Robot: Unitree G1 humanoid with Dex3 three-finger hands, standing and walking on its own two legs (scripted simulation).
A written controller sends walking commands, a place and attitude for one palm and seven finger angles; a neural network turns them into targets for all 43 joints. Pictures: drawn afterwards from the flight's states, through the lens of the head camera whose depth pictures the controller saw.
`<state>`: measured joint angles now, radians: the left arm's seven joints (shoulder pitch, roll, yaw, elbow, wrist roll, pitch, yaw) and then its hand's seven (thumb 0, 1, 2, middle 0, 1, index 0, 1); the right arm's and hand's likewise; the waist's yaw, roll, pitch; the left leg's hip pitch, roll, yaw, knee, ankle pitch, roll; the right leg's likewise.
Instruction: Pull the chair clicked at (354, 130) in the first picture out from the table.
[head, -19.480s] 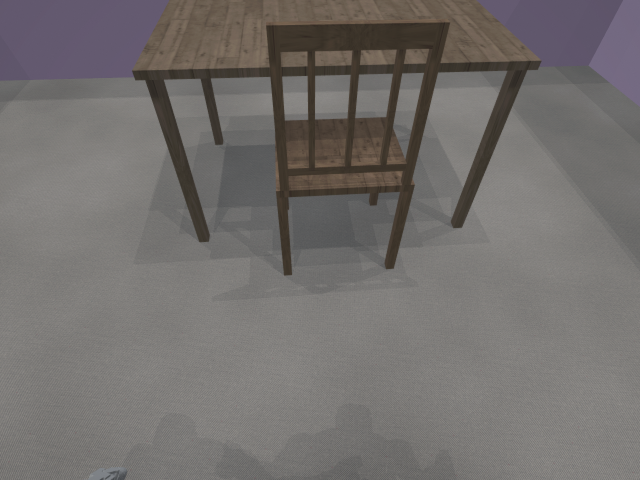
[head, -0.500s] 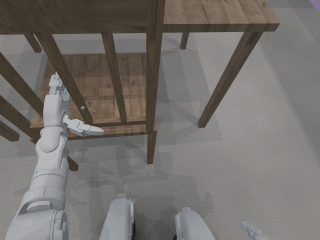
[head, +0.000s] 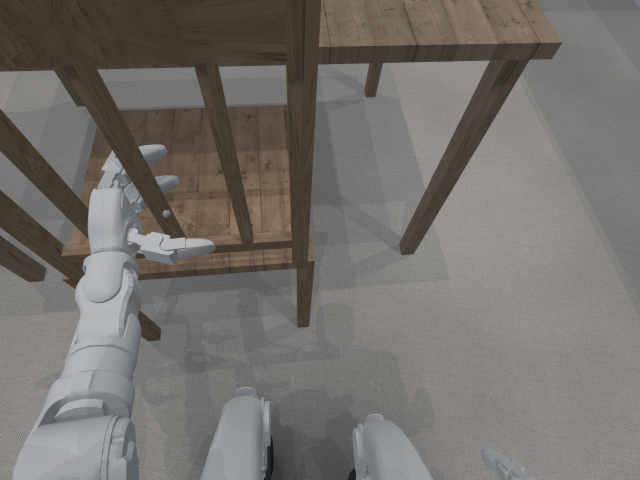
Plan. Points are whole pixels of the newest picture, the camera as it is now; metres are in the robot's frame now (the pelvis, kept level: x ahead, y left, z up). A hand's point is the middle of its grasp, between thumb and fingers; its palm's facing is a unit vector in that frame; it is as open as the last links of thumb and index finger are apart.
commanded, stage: hook a spindle and tug to test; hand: left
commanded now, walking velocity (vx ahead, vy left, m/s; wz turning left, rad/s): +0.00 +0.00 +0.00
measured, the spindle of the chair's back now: (143, 179) +0.47 +0.22 +0.05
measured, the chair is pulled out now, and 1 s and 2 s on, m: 0.00 0.04 0.17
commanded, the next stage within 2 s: step backward, pulling the chair out in 1.00 s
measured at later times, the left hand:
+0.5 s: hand (169, 210) +0.43 +0.19 +0.03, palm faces +0.11 -0.99 -0.03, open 5.2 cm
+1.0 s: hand (171, 232) +0.40 +0.18 +0.03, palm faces +0.10 -0.99 -0.03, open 5.3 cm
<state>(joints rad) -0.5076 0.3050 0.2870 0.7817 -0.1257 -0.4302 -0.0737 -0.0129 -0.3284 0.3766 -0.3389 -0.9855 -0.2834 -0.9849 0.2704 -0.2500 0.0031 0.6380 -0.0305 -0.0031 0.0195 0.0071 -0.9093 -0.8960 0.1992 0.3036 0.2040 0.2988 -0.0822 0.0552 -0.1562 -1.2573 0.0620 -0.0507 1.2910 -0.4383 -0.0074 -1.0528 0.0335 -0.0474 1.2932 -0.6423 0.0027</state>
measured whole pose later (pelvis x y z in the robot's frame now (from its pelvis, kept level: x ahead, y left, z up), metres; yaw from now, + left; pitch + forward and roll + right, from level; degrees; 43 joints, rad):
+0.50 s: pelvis +0.01 +0.00 +0.00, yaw +0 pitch +23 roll -4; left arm -0.47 0.29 0.28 0.73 -0.13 -0.41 -0.08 0.01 0.76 0.83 -0.42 -1.35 -0.41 -1.43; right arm 0.25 -0.24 0.00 0.62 -0.03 0.01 0.03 0.01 -0.91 -0.90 0.20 0.30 0.20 0.30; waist -0.08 0.05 -0.16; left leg -1.24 0.06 -0.04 1.28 -0.45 0.00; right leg -1.03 0.03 -0.04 1.27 -0.65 0.01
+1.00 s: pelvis +0.02 +0.01 +0.01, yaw +0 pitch +22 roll -4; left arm -0.29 0.23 0.22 0.55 -0.15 -0.41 -0.06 0.01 0.77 0.82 -0.40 -1.37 -0.39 -1.45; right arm 0.25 -0.24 0.00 0.58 -0.02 0.02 0.03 0.01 -0.91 -0.90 0.20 0.30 0.20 0.30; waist -0.07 0.05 -0.17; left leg -1.18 0.06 -0.03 1.26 -0.47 0.00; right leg -0.98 0.03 -0.03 1.24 -0.65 0.02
